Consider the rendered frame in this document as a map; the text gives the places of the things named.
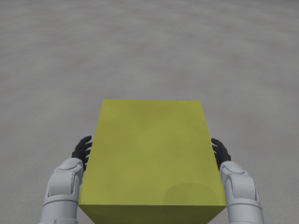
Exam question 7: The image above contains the left robot hand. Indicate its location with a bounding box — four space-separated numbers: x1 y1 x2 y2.
71 135 93 172

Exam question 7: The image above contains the left robot forearm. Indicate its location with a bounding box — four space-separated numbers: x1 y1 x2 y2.
38 158 84 224

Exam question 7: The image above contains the carton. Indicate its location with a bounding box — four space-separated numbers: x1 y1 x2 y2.
78 99 227 224

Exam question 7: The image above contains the right robot forearm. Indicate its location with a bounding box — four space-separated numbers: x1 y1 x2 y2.
219 161 264 224

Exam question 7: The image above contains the right robot hand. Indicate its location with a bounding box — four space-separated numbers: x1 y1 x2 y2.
211 138 231 170

